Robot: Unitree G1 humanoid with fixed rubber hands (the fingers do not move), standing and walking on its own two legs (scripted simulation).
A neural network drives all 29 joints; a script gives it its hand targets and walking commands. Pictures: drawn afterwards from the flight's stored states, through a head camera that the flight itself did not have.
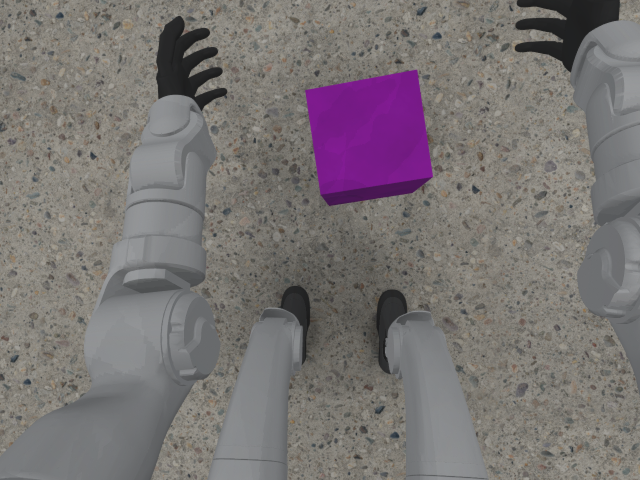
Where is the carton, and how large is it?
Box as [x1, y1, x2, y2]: [305, 70, 432, 205]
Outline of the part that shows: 416,70 305,90 320,193 329,205 412,192 432,176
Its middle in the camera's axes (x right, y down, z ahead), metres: +0.10 -0.20 +0.84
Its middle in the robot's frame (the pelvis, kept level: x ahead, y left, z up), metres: +0.56 -0.02 -0.53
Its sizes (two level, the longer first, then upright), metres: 0.210 0.200 0.250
